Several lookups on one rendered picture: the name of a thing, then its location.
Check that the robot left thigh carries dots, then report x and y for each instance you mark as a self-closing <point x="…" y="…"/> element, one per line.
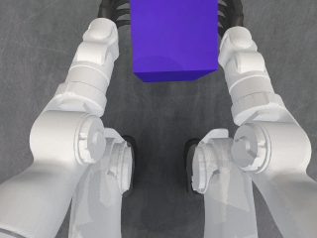
<point x="97" y="199"/>

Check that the robot left upper arm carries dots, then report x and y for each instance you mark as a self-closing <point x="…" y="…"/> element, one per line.
<point x="33" y="204"/>

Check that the robot right forearm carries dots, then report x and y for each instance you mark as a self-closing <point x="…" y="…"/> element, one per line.
<point x="248" y="82"/>

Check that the right robot hand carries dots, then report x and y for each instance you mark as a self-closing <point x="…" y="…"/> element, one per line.
<point x="233" y="13"/>

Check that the left robot hand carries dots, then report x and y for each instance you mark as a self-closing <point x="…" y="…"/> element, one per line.
<point x="108" y="10"/>

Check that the robot left shin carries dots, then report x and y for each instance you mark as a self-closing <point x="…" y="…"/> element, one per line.
<point x="111" y="133"/>

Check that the robot left forearm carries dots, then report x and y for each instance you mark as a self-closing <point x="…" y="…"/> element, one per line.
<point x="90" y="72"/>

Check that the carton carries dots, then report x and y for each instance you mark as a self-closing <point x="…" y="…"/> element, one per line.
<point x="173" y="40"/>

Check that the robot right upper arm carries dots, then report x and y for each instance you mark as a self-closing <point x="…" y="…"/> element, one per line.
<point x="276" y="155"/>

